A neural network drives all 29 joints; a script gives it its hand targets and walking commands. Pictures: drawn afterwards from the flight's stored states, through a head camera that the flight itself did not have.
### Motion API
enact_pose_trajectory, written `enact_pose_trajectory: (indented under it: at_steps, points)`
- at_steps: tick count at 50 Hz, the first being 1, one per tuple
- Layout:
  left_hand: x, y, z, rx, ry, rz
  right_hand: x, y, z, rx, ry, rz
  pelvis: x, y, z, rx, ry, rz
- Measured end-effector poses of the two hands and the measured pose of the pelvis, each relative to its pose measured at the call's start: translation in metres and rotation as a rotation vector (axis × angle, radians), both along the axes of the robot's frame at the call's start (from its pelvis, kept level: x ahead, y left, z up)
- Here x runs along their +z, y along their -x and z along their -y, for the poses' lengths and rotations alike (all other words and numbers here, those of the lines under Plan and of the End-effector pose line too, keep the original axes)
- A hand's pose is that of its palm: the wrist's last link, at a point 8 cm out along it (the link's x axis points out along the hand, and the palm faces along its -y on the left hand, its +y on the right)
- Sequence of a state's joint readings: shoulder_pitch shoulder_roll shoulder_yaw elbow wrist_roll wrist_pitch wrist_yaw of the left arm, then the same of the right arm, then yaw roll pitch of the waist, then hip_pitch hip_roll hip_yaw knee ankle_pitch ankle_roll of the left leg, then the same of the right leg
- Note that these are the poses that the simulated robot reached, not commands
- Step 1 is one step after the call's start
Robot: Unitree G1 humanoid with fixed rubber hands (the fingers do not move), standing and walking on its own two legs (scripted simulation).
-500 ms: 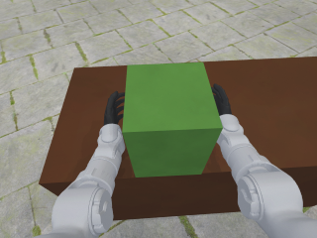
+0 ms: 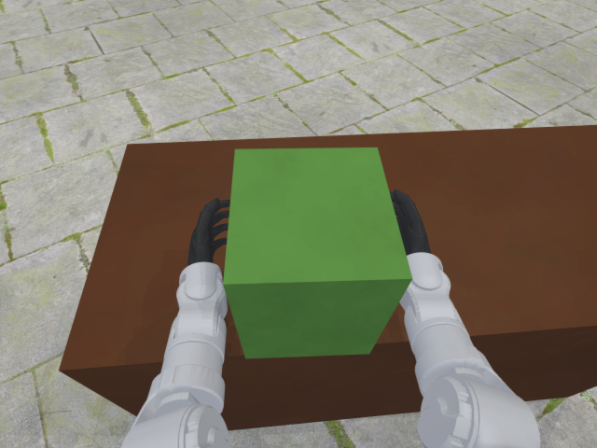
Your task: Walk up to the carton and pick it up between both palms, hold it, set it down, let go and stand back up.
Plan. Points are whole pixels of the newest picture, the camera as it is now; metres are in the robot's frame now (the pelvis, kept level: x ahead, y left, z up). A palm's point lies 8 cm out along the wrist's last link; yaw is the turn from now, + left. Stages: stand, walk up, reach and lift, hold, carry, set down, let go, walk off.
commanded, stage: reach and lift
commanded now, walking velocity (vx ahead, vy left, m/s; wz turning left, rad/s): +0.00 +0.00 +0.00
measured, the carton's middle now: (307, 259) +0.40 +0.02 +0.01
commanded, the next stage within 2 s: none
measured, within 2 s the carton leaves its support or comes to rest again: leaves its support in 1.14 s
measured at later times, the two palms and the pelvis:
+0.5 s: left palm (204, 257) +0.37 +0.16 +0.04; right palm (412, 248) +0.40 -0.13 +0.05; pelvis +0.00 +0.00 +0.00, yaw +0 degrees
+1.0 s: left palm (204, 258) +0.37 +0.17 +0.04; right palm (412, 248) +0.40 -0.13 +0.05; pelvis -0.01 +0.00 +0.00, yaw +1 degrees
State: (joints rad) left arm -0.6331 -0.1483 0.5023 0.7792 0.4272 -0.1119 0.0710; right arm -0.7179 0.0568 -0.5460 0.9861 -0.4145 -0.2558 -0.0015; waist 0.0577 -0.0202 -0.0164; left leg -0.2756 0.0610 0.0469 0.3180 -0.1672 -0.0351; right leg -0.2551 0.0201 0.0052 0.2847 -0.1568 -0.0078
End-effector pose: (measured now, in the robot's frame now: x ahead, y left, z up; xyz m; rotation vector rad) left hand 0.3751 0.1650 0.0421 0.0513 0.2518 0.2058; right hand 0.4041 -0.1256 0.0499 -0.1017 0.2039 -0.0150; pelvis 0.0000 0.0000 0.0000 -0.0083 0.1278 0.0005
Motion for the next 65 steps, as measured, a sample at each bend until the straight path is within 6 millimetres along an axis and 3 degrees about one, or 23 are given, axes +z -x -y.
enact_pose_trajectory:
  at_steps: [42, 65]
  points:
    - [-0.001, 0.001, 0.0, 0.002, 0.006, -0.002, -0.002, 0.002, 0.0, -0.008, -0.005, 0.024, 0.001, 0.004, 0.002, 0.012, -0.001, -0.015]
    - [0.003, 0.015, -0.006, 0.021, 0.008, 0.052, 0.008, 0.013, -0.007, 0.001, 0.011, 0.089, 0.001, 0.02, 0.005, 0.011, 0.001, -0.04]
